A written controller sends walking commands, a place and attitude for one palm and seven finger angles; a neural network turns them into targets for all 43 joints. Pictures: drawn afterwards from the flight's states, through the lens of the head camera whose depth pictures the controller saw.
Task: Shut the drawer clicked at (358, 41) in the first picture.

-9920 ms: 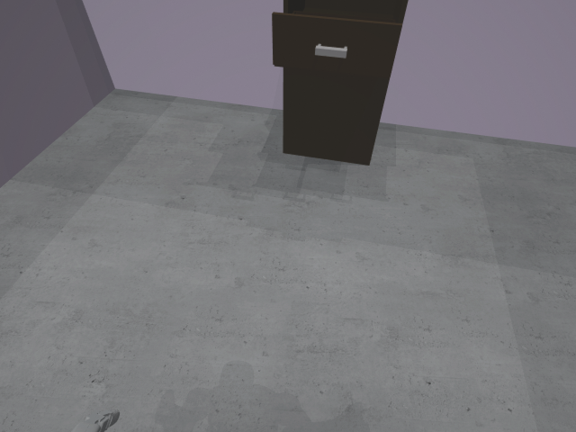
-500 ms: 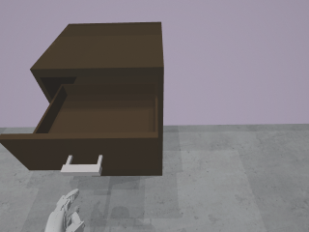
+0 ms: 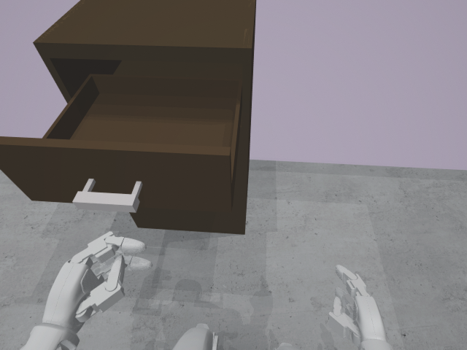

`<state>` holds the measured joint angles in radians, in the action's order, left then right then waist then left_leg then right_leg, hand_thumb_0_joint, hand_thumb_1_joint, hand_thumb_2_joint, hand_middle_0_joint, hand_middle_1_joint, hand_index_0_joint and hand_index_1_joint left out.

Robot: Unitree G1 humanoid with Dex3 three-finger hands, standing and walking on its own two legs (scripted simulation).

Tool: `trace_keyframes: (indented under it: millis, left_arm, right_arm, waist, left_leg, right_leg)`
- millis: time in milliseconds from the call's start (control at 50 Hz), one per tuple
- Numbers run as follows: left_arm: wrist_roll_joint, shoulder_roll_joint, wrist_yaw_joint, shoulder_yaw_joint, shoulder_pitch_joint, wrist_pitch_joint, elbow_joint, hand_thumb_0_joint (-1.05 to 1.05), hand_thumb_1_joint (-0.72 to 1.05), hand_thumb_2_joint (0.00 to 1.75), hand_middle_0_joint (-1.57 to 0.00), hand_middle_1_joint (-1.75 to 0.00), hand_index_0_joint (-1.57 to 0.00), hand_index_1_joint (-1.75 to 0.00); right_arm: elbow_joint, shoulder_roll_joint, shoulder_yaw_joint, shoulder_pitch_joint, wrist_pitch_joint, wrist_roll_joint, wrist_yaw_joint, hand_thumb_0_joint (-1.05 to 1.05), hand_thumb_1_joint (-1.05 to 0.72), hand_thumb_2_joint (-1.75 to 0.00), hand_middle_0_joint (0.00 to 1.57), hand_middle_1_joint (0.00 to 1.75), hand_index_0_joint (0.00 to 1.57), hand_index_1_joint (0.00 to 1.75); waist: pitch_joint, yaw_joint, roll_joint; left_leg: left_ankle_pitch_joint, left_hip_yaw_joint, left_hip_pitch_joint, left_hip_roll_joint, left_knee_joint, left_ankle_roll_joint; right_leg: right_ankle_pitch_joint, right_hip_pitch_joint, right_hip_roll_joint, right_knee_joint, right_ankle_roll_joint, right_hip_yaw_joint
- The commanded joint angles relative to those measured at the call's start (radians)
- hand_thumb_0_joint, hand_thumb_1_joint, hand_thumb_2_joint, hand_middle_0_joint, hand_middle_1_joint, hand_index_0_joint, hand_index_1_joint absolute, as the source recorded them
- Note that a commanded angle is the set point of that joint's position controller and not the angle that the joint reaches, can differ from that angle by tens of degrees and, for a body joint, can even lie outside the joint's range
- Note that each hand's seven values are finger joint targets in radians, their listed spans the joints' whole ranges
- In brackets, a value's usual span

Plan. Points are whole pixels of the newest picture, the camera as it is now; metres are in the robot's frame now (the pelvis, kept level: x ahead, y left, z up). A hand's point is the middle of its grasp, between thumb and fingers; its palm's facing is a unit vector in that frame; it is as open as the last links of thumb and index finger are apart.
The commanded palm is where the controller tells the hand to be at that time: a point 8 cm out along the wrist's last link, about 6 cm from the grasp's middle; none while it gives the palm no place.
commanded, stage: raise the hand and make a fist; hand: left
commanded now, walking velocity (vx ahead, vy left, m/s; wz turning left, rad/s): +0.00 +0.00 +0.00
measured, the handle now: (110, 193) +0.37 +0.27 +0.04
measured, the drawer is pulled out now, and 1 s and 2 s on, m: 0.28 0.28 0.28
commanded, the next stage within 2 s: bring the fist close to the handle in 1.22 s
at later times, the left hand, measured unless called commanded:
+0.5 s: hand (77, 279) +0.19 +0.22 +0.11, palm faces +0.03 -1.00 -0.04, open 3.1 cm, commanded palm +0.15 +0.27 +0.12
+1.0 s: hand (77, 278) +0.19 +0.21 +0.13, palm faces +0.01 -1.00 -0.05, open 3.3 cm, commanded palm +0.15 +0.27 +0.14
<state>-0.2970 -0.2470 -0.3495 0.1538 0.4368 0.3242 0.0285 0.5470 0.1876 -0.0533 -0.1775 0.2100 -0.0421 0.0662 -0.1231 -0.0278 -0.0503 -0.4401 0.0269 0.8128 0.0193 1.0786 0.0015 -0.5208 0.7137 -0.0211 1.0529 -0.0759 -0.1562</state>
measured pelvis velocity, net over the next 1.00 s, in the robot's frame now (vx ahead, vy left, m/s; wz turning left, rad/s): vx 0.02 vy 0.05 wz -0.02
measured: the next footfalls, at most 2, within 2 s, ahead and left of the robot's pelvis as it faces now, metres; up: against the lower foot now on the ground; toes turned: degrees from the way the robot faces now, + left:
none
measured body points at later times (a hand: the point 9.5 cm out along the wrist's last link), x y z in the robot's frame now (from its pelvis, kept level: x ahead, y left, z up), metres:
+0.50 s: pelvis +0.03 +0.04 +0.03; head +0.05 +0.04 +0.48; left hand +0.18 +0.28 +0.11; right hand +0.23 -0.20 -0.02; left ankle +0.06 +0.12 -0.66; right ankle +0.01 -0.07 -0.66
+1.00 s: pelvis +0.02 +0.05 +0.03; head +0.02 +0.05 +0.49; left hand +0.18 +0.26 +0.14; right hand +0.20 -0.17 -0.02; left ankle +0.06 +0.12 -0.66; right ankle +0.01 -0.07 -0.66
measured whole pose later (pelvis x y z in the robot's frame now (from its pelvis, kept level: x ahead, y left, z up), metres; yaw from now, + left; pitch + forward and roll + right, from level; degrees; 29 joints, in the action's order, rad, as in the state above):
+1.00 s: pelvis +0.02 +0.05 +0.03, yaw -1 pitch +4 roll -2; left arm -0.21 -0.20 -0.15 0.07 0.67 0.16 0.41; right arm 0.52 0.23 -0.05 -0.26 0.23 -0.04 0.04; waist -0.10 -0.02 -0.05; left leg -0.39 -0.03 0.56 -0.02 0.87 0.07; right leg -0.44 0.46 0.01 0.83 0.00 -0.09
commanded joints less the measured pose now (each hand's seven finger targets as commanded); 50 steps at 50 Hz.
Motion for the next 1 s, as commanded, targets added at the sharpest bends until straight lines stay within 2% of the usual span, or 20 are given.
trace_keyframes:
  millis: [0, 40, 60, 120, 140, 220, 240, 260, 300, 340, 360, 400, 520, 540, 660, 700, 760, 800, 880, 980]
  left_arm:
    - [-0.055, -0.139, 0.064, 0.186, 0.052, 0.002, 0.25, 0.0, 0.9, 0.9, -0.9, -1.06, -0.9, -1.06]
    - [-0.06, -0.118, 0.102, 0.205, 0.091, 0.032, 0.237, 0.0, 0.9, 0.9, -0.94, -1.1, -0.94, -1.1]
    - [-0.057, -0.142, 0.114, 0.235, 0.105, 0.05, 0.226, 0.0, 0.9, 0.9, -0.96, -1.12, -0.96, -1.12]
    - [-0.027, -0.116, 0.093, 0.196, 0.175, 0.094, 0.22, 0.0, 0.9, 0.9, -1.02, -1.19, -1.02, -1.19]
    - [-0.023, -0.111, 0.078, 0.18, 0.189, 0.099, 0.215, 0.0, 0.9, 0.9, -1.04, -1.21, -1.04, -1.21]
    - [-0.045, -0.084, 0.015, 0.125, 0.211, 0.12, 0.266, 0.0, 0.9, 0.9, -1.12, -1.3, -1.12, -1.3]
    - [-0.054, -0.107, 0.009, 0.145, 0.196, 0.128, 0.287, 0.0, 0.9, 0.9, -1.14, -1.32, -1.14, -1.32]
    - [-0.059, -0.116, 0.012, 0.155, 0.204, 0.137, 0.302, 0.0, 0.9, 0.9, -1.16, -1.34, -1.16, -1.34]
    - [-0.061, -0.093, 0.026, 0.132, 0.239, 0.157, 0.37, 0.0, 0.9, 0.9, -1.2, -1.38, -1.2, -1.38]
    - [-0.054, -0.087, 0.057, 0.121, 0.222, 0.161, 0.397, 0.0, 0.9, 0.9, -1.24, -1.43, -1.24, -1.43]
    - [-0.04, -0.095, 0.079, 0.124, 0.217, 0.163, 0.415, 0.0, 0.9, 0.9, -1.26, -1.45, -1.26, -1.45]
    - [-0.02, -0.042, 0.103, 0.059, 0.246, 0.145, 0.431, 0.0, 0.9, 0.9, -1.3, -1.49, -1.3, -1.49]
    - [0.035, -0.026, 0.128, -0.019, 0.238, 0.031, 0.483, 0.0, 0.9, 0.9, -1.4, -1.6, -1.4, -1.6]
    - [0.039, -0.038, 0.133, -0.019, 0.222, 0.017, 0.518, 0.0, 0.9, 0.9, -1.4, -1.6, -1.4, -1.6]
    - [0.063, -0.058, 0.189, -0.003, 0.226, -0.036, 0.594, 0.0, 0.9, 0.9, -1.4, -1.6, -1.4, -1.6]
    - [0.063, -0.017, 0.196, -0.049, 0.212, -0.04, 0.632, 0.0, 0.9, 0.9, -1.4, -1.6, -1.4, -1.6]
    - [0.066, -0.033, 0.201, -0.031, 0.238, -0.064, 0.619, 0.0, 0.9, 0.9, -1.4, -1.6, -1.4, -1.6]
    - [0.065, -0.016, 0.194, -0.058, 0.222, -0.081, 0.632, 0.0, 0.9, 0.9, -1.4, -1.6, -1.4, -1.6]
    - [0.063, -0.014, 0.192, -0.046, 0.223, -0.106, 0.577, 0.0, 0.9, 0.9, -1.4, -1.6, -1.4, -1.6]
    - [0.063, -0.064, 0.218, 0.011, 0.241, -0.077, 0.641, 0.0, 0.9, 0.9, -1.4, -1.6, -1.4, -1.6]
  right_arm:
    - [-0.159, 0.131, 0.086, 0.065, 0.055, -0.004, 0.031, 0.0, -0.9, -0.9, 0.2, 0.3, 0.2, 0.3]
    - [-0.137, 0.124, 0.093, 0.058, 0.057, -0.001, 0.025, 0.0, -0.9, -0.9, 0.2, 0.3, 0.2, 0.3]
    - [-0.124, 0.128, 0.096, 0.069, 0.057, 0.001, 0.023, 0.0, -0.9, -0.9, 0.2, 0.3, 0.2, 0.3]
    - [-0.114, 0.131, 0.109, 0.046, 0.068, 0.001, 0.01, 0.0, -0.9, -0.9, 0.2, 0.3, 0.2, 0.3]
    - [-0.112, 0.135, 0.112, 0.044, 0.074, -0.001, 0.006, 0.0, -0.9, -0.9, 0.2, 0.3, 0.2, 0.3]
    - [-0.119, 0.157, 0.119, 0.025, 0.107, -0.01, 0.004, 0.0, -0.9, -0.9, 0.2, 0.3, 0.2, 0.3]
    - [-0.115, 0.16, 0.124, 0.02, 0.117, -0.011, 0.007, 0.0, -0.9, -0.9, 0.2, 0.3, 0.2, 0.3]
    - [-0.109, 0.162, 0.122, 0.027, 0.124, -0.008, 0.009, 0.0, -0.9, -0.9, 0.2, 0.3, 0.2, 0.3]
    - [-0.12, 0.159, 0.124, 0.019, 0.14, -0.007, 0.003, 0.0, -0.9, -0.9, 0.2, 0.3, 0.2, 0.3]
    - [-0.123, 0.16, 0.123, 0.02, 0.144, -0.005, -0.002, 0.0, -0.9, -0.9, 0.2, 0.3, 0.2, 0.3]
    - [-0.116, 0.162, 0.121, 0.031, 0.143, -0.002, -0.004, 0.0, -0.9, -0.9, 0.2, 0.3, 0.2, 0.3]
    - [-0.137, 0.157, 0.113, 0.031, 0.14, -0.002, -0.015, 0.0, -0.9, -0.9, 0.2, 0.3, 0.2, 0.3]
    - [-0.189, 0.163, 0.096, 0.04, 0.108, -0.008, -0.023, 0.0, -0.9, -0.9, 0.2, 0.3, 0.2, 0.3]
    - [-0.196, 0.163, 0.093, 0.041, 0.106, -0.008, -0.022, 0.0, -0.9, -0.9, 0.2, 0.3, 0.2, 0.3]
    - [-0.21, 0.151, 0.072, 0.049, 0.081, -0.003, -0.023, 0.0, -0.9, -0.9, 0.2, 0.3, 0.2, 0.3]
    - [-0.221, 0.146, 0.061, 0.047, 0.083, -0.005, -0.029, 0.0, -0.9, -0.9, 0.2, 0.3, 0.2, 0.3]
    - [-0.213, 0.152, 0.063, 0.051, 0.083, -0.006, -0.031, 0.0, -0.9, -0.9, 0.2, 0.3, 0.2, 0.3]
    - [-0.219, 0.154, 0.058, 0.044, 0.084, -0.008, -0.032, 0.0, -0.9, -0.9, 0.2, 0.3, 0.2, 0.3]
    - [-0.212, 0.157, 0.058, 0.054, 0.085, -0.012, -0.021, 0.0, -0.9, -0.9, 0.2, 0.3, 0.2, 0.3]
    - [-0.212, 0.15, 0.064, 0.042, 0.102, -0.008, -0.022, 0.0, -0.9, -0.9, 0.2, 0.3, 0.2, 0.3]
  waist:
    - [-0.151, -0.001, 0.089]
    - [-0.116, -0.003, 0.126]
    - [-0.119, -0.013, 0.129]
    - [-0.12, -0.003, 0.074]
    - [-0.119, 0.003, 0.055]
    - [-0.149, 0.024, 0.086]
    - [-0.16, 0.023, 0.076]
    - [-0.149, 0.018, 0.078]
    - [-0.173, 0.005, 0.015]
    - [-0.151, 0.011, 0.018]
    - [-0.137, 0.006, -0.014]
    - [-0.107, 0.014, -0.028]
    - [-0.071, 0.023, -0.004]
    - [-0.081, 0.019, -0.028]
    - [-0.051, 0.004, -0.017]
    - [-0.032, 0.01, -0.05]
    - [-0.035, 0.006, -0.022]
    - [-0.027, 0.015, -0.008]
    - [0.027, 0.015, 0.037]
    - [-0.049, -0.009, -0.023]
  left_leg:
    - [0.145, 0.016, -0.108, -0.015, -0.154, 0.032]
    - [0.177, 0.016, -0.112, -0.013, -0.172, 0.025]
    - [0.188, 0.018, -0.105, -0.014, -0.172, 0.023]
    - [0.234, 0.009, -0.145, -0.017, -0.194, 0.025]
    - [0.239, 0.005, -0.159, -0.018, -0.199, 0.026]
    - [0.269, 0.01, -0.213, -0.021, -0.209, 0.034]
    - [0.273, 0.01, -0.229, -0.02, -0.214, 0.033]
    - [0.283, 0.015, -0.239, -0.019, -0.221, 0.035]
    - [0.318, 0.009, -0.296, -0.019, -0.246, 0.035]
    - [0.315, 0.015, -0.317, -0.014, -0.263, 0.034]
    - [0.313, 0.019, -0.328, -0.012, -0.268, 0.034]
    - [0.283, 0.032, -0.341, -0.005, -0.294, 0.029]
    - [0.2, 0.065, -0.347, 0.012, -0.346, 0.024]
    - [0.195, 0.068, -0.358, 0.012, -0.352, 0.022]
    - [0.169, 0.101, -0.383, 0.027, -0.397, 0.006]
    - [0.155, 0.113, -0.398, 0.032, -0.411, -0.005]
    - [0.14, 0.118, -0.398, 0.034, -0.422, -0.005]
    - [0.11, 0.116, -0.398, 0.033, -0.43, -0.004]
    - [0.029, 0.106, -0.352, 0.022, -0.444, 0.005]
    - [0.094, 0.081, -0.381, 0.013, -0.428, 0.005]
  right_leg:
    - [0.149, -0.212, 0.074, -0.342, 0.099, 0.269]
    - [0.257, -0.224, 0.073, -0.331, 0.106, 0.25]
    - [0.295, -0.24, 0.076, -0.324, 0.111, 0.256]
    - [0.408, -0.233, 0.079, -0.303, 0.12, 0.237]
    - [0.406, -0.221, 0.076, -0.304, 0.119, 0.228]
    - [0.442, -0.222, 0.066, -0.315, 0.12, 0.213]
    - [0.43, -0.223, 0.062, -0.317, 0.113, 0.207]
    - [0.423, -0.221, 0.054, -0.317, 0.102, 0.194]
    - [0.401, -0.212, 0.034, -0.296, 0.074, 0.145]
    - [0.35, -0.177, 0.018, -0.284, 0.062, 0.105]
    - [0.331, -0.165, 0.015, -0.281, 0.055, 0.097]
    - [0.273, -0.13, 0.01, -0.276, 0.052, 0.07]
    - [0.202, -0.13, 0.009, -0.295, 0.054, 0.055]
    - [0.196, -0.137, 0.01, -0.296, 0.053, 0.057]
    - [0.171, -0.146, 0.001, -0.3, 0.049, 0.043]
    - [0.155, -0.136, 0.003, -0.296, 0.048, 0.041]
    - [0.156, -0.153, 0.001, -0.311, 0.05, 0.043]
    - [0.148, -0.154, 0.003, -0.32, 0.053, 0.042]
    - [0.111, -0.161, 0.002, -0.341, 0.054, 0.046]
    - [0.132, -0.199, 0.007, -0.343, 0.046, 0.055]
